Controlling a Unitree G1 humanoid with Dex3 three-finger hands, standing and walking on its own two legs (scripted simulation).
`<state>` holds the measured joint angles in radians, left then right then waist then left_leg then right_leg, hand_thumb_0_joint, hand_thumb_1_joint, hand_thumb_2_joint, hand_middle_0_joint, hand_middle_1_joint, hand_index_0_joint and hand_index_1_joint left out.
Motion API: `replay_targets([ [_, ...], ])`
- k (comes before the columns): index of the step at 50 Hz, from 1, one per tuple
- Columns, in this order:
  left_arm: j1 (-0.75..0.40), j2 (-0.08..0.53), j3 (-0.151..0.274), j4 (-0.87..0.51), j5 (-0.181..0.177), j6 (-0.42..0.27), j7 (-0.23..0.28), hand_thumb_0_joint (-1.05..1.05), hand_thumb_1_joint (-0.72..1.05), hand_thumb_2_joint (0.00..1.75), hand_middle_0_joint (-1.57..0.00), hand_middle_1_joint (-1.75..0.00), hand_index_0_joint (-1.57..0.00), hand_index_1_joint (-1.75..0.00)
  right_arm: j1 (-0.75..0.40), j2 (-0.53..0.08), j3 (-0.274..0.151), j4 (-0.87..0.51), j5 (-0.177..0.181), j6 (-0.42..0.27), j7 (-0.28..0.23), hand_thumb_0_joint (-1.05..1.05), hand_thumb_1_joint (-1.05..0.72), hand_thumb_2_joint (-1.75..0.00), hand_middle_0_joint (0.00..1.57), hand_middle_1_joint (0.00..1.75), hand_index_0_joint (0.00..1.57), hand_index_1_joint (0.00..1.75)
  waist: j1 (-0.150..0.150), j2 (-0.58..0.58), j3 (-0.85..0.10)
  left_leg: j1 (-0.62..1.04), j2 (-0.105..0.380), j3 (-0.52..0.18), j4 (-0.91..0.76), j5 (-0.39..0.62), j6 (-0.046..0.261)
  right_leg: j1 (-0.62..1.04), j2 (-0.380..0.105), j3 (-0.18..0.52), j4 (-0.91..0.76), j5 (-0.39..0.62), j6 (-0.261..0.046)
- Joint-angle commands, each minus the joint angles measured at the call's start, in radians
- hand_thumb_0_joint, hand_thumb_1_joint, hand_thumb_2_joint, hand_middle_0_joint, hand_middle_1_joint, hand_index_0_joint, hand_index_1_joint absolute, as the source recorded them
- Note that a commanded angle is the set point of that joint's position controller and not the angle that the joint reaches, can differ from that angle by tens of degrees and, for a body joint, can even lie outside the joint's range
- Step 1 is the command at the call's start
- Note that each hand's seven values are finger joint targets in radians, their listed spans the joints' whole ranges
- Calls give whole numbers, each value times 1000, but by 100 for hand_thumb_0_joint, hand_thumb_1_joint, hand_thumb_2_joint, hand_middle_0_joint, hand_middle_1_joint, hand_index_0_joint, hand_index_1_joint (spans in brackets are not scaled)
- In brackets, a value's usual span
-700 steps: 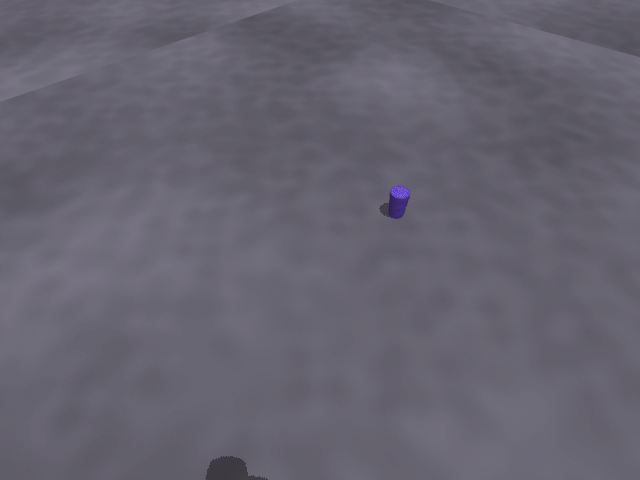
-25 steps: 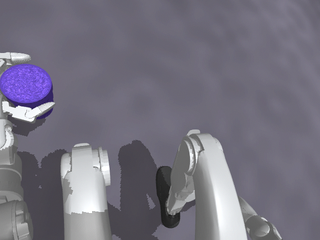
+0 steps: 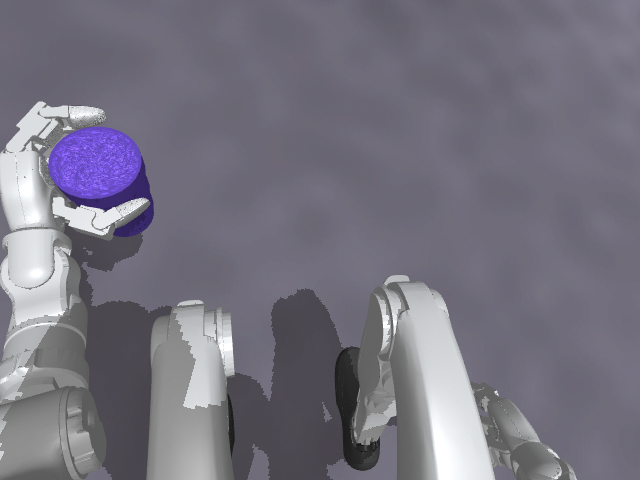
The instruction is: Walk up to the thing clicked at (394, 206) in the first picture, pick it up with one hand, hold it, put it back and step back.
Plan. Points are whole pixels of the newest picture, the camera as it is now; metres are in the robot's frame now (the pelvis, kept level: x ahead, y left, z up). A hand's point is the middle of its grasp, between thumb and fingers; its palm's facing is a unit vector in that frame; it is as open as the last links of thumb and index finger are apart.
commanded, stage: settle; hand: left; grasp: from the side
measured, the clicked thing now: (113, 190) +0.46 +0.23 -0.08
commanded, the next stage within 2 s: lift in 0.46 s
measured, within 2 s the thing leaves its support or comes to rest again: neither
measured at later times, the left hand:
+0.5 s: hand (91, 166) +0.46 +0.23 -0.02, palm faces +0.18 -0.98 -0.05, open 11.4 cm
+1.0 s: hand (79, 160) +0.44 +0.22 +0.03, palm faces +0.14 -0.99 -0.05, open 11.5 cm
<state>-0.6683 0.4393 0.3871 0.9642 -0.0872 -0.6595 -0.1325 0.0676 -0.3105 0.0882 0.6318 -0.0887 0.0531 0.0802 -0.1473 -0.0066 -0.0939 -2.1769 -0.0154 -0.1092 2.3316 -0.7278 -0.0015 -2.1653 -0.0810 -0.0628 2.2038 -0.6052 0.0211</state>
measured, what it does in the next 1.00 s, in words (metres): rises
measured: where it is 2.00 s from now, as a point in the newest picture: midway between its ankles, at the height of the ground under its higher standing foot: (289, 451)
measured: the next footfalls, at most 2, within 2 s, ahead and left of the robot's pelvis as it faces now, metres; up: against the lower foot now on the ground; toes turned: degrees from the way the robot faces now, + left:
none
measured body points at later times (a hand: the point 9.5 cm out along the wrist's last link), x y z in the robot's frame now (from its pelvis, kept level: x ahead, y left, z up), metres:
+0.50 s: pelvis +0.00 +0.00 +0.02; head +0.20 +0.05 +0.42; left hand +0.44 +0.28 -0.01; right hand +0.12 -0.27 -0.10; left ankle +0.07 +0.12 -0.33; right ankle +0.12 -0.13 -0.33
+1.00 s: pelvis +0.00 +0.00 +0.05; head +0.19 +0.04 +0.46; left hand +0.43 +0.27 +0.04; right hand +0.14 -0.27 -0.07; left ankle +0.07 +0.12 -0.33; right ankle +0.12 -0.13 -0.33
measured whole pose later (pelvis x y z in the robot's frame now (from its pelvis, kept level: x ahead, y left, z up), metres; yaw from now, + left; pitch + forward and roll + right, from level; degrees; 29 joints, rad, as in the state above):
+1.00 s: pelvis +0.00 +0.00 +0.05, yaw +3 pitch +33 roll -4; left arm -0.61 0.35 0.35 0.88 -0.11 -0.59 -0.15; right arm 0.13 -0.29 0.03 0.63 -0.04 0.03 0.05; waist -0.11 0.02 -0.17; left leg -2.03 -0.01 -0.06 2.15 -0.70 0.00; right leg -2.04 -0.08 -0.03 2.06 -0.60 0.02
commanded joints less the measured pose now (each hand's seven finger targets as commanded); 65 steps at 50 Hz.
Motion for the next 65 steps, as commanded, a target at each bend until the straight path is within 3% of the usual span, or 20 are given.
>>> replay_targets([
  [1, -296, 186, 22, -208, -10, -66, -7, 0, 11, 122, -123, -134, -122, -137, 138, -213, -87, -45, 1, -15, -18, 0, -92, -91, 20, 30, 20, 30, -13, 186, -665, 397, -6, 61, -326, 178, 21, 425, 43, -29, -195, 146, -55],
  [3, -282, 192, 39, -185, -4, -61, 0, 0, 9, 122, -123, -133, -121, -136, 140, -211, -92, -46, 1, -15, -19, 0, -92, -91, 20, 30, 20, 30, -2, 184, -674, 413, -8, 61, -337, 177, 21, 422, 41, -28, -199, 140, -55],
  [5, -298, 157, 18, -179, -9, -61, 0, 0, 7, 123, -124, -134, -122, -138, 144, -206, -93, -50, 2, -20, -19, 0, -92, -91, 20, 30, 20, 30, -19, 158, -657, 397, -7, 62, -341, 154, 24, 425, 44, -27, -215, 123, -54],
  [12, -328, 183, 28, -194, 1, -64, 4, 0, 13, 124, -124, -134, -123, -137, 154, -205, -102, -38, 5, -23, -25, 0, -92, -91, 20, 30, 20, 30, -3, 186, -690, 456, -8, 59, -366, 177, 17, 407, 40, -22, -213, 136, -60],
  [14, -318, 131, 2, -161, -4, -61, 2, 0, 14, 126, -124, -135, -122, -138, 158, -198, -99, -39, 3, -25, -25, 0, -92, -91, 20, 30, 20, 30, -19, 178, -674, 452, -10, 64, -363, 184, 19, 419, 39, -20, -225, 145, -58],
  [15, -368, 175, 26, -206, 0, -67, 10, 0, 11, 126, -124, -135, -123, -138, 166, -196, -102, -31, 3, -25, -26, 0, -92, -91, 20, 30, 20, 30, -15, 177, -670, 438, -10, 68, -366, 165, 22, 423, 41, -17, -230, 130, -56],
  [17, -295, 136, 14, -106, 9, -57, 14, 0, 9, 126, -124, -135, -122, -139, 160, -192, -100, -34, 1, -26, -25, 0, -92, -91, 20, 30, 20, 30, -19, 136, -642, 419, -11, 71, -364, 154, 26, 428, 41, -15, -244, 118, -53],
  [22, -341, 167, 31, -143, 19, -72, 25, 0, 9, 127, -123, -134, -121, -138, 162, -191, -104, -30, 1, -24, -24, 0, -91, -91, 20, 30, 20, 30, 0, 178, -665, 455, -11, 60, -397, 127, 19, 404, 39, -17, -233, 93, -57],
  [25, -343, 126, 7, -116, 15, -74, 22, 0, 11, 128, -123, -134, -121, -138, 164, -192, -102, -30, 0, -27, -22, 0, -91, -91, 20, 30, 20, 30, -22, 160, -642, 448, -11, 58, -401, 117, 20, 400, 39, -20, -244, 93, -56],
  [26, -372, 165, 28, -148, 12, -81, 25, 0, 12, 125, -122, -132, -121, -135, 161, -195, -102, -28, 1, -27, -25, 0, -91, -91, 20, 30, 20, 30, -11, 170, -644, 441, -13, 59, -404, 101, 23, 401, 37, -17, -246, 82, -55],
  [30, -403, 179, 25, -188, 16, -86, 24, 0, 8, 117, -127, -139, -129, -139, 175, -189, -104, -25, -1, -25, -23, 0, -96, -91, 20, 30, 20, 30, -6, 182, -711, 462, -14, 76, -398, 143, 21, 446, 38, -8, -247, 108, -56],
  [34, -339, 143, 14, -135, -2, -74, 3, 0, 4, 118, -127, -140, -128, -140, 172, -193, -107, -33, 11, -27, -27, 0, -95, -91, 20, 30, 20, 30, -6, 164, -695, 472, -14, 75, -409, 157, 21, 440, 36, -6, -256, 118, -57],
  [41, -327, 161, 18, -268, -35, -43, -32, 0, 5, 117, -126, -138, -128, -138, 184, -185, -120, -51, 34, -34, -38, 0, -95, -91, 20, 30, 20, 30, 18, 153, -746, 488, -16, 86, -448, 136, 27, 518, 37, 5, -306, 100, -55],
  [43, -262, 106, -6, -222, -44, -19, -33, 0, 7, 118, -126, -138, -128, -138, 172, -186, -124, -64, 43, -38, -41, 0, -95, -91, 20, 30, 20, 30, 14, 130, -709, 495, -15, 74, -472, 118, 27, 503, 34, 1, -325, 88, -56],
  [47, -226, 130, 4, -310, -40, 3, -21, 0, 7, 119, -125, -138, -126, -137, 172, -181, -134, -75, 52, -41, -49, 0, -94, -91, 20, 30, 20, 30, 40, 134, -722, 527, -14, 80, -506, 130, 28, 559, 33, 11, -363, 96, -56],
  [51, -191, 85, -35, -384, -57, 32, -23, 0, 7, 121, -126, -140, -127, -140, 164, -168, -143, -96, 68, -51, -60, 0, -94, -91, 20, 30, 20, 30, 33, 103, -706, 549, -12, 79, -549, 95, 34, 592, 36, 18, -427, 69, -54],
  [54, -141, 91, -28, -448, -66, 52, -12, 0, 6, 120, -125, -138, -126, -138, 156, -162, -148, -107, 75, -60, -66, 0, -94, -91, 20, 30, 20, 30, 50, 100, -711, 587, -8, 78, -586, 95, 33, 634, 37, 24, -465, 65, -55],
  [56, -157, 56, -70, -532, -75, 67, -9, 0, 4, 120, -124, -139, -126, -139, 148, -153, -150, -122, 82, -65, -72, 0, -93, -91, 20, 30, 20, 30, 44, 107, -725, 624, -8, 75, -620, 77, 33, 668, 36, 31, -504, 53, -53],
  [59, -56, 46, -58, -529, -76, 108, 14, 0, 5, 120, -121, -136, -123, -136, 147, -152, -156, -119, 94, -70, -82, 0, -93, -91, 20, 30, 20, 30, 62, 99, -683, 683, -2, 65, -664, 113, 28, 682, 37, 30, -536, 80, -56],
  [65, 22, 20, -100, -676, -72, 171, 53, 0, 7, 118, -120, -135, -122, -135, 140, -133, -159, -133, 114, -79, -99, 0, -92, -90, 20, 30, 20, 30, 78, 119, -689, 851, 7, 39, -781, 169, 17, 777, 38, 27, -626, 128, -58],
])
